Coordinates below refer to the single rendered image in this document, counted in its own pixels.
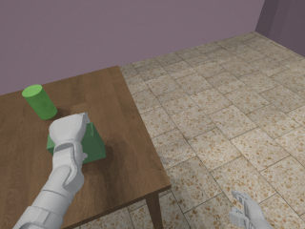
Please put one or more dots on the robot left forearm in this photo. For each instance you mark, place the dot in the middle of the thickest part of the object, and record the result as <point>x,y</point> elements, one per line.
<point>54,199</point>

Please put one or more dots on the robot right forearm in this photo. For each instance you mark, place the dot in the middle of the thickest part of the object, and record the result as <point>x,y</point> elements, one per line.
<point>258,223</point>

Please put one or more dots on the left robot hand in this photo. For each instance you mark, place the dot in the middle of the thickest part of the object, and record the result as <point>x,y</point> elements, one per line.
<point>71,127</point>

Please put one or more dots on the right robot hand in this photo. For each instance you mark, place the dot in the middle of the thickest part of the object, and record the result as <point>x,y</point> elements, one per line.
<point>252,210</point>

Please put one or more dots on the table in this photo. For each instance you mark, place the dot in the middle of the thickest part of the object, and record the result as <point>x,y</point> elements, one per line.
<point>131,171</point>

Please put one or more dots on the sponge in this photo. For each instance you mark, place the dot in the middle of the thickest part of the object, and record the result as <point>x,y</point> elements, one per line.
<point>92,144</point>

